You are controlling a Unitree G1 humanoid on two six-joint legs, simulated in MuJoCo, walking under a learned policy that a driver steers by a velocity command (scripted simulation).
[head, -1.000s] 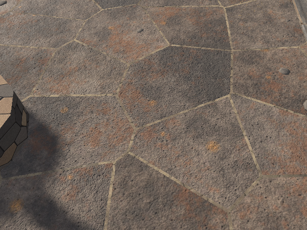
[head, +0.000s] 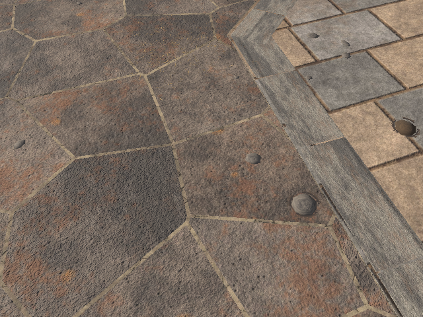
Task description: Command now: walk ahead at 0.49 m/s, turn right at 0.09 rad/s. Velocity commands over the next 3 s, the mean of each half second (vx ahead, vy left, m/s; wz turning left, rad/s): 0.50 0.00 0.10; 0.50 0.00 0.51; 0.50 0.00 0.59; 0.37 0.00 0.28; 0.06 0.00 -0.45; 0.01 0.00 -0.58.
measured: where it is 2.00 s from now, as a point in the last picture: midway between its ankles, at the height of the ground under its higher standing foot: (144, 180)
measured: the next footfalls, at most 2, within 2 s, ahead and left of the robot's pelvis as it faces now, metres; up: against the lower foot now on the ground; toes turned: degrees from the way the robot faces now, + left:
left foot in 0.20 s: +0.32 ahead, +0.14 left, +0.00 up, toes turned +2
right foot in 0.70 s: +0.59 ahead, -0.06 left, +0.00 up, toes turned +15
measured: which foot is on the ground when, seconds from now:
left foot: up 0.00-0.18, down 0.20-0.70, up 0.72-1.00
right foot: down 0.00-0.22, up 0.24-0.68, down 0.70-1.00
